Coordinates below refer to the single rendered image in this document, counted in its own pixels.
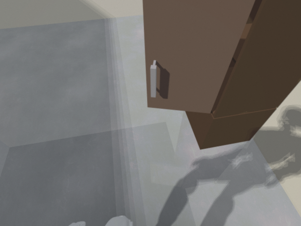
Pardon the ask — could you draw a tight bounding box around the robot left thigh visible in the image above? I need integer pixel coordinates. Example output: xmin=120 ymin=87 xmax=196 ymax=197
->
xmin=105 ymin=216 xmax=133 ymax=226

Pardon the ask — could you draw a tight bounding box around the cupboard door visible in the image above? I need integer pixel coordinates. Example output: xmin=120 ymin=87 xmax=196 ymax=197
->
xmin=143 ymin=0 xmax=255 ymax=113

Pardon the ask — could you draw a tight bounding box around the handle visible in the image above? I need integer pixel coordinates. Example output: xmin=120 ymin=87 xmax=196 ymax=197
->
xmin=150 ymin=60 xmax=157 ymax=97

